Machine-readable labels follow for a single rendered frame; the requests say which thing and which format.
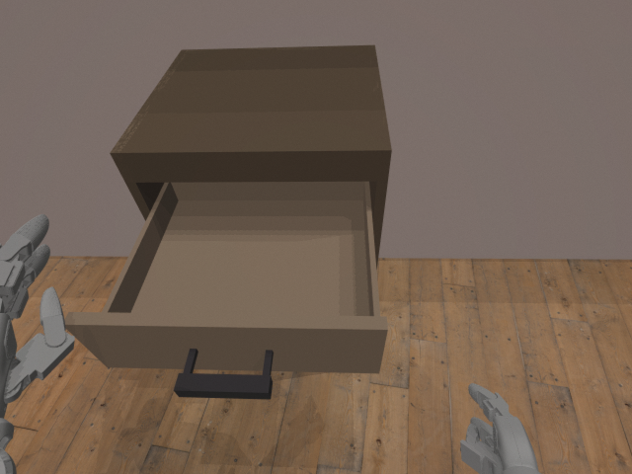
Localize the robot left hand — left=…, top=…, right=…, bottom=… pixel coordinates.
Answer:
left=0, top=214, right=75, bottom=419

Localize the handle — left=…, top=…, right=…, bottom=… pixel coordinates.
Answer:
left=174, top=349, right=274, bottom=400

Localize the robot right hand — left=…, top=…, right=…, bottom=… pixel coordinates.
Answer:
left=460, top=383, right=539, bottom=474

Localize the drawer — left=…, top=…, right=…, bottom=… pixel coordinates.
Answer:
left=64, top=182, right=388, bottom=373

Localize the cabinet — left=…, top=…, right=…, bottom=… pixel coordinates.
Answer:
left=110, top=45, right=392, bottom=270

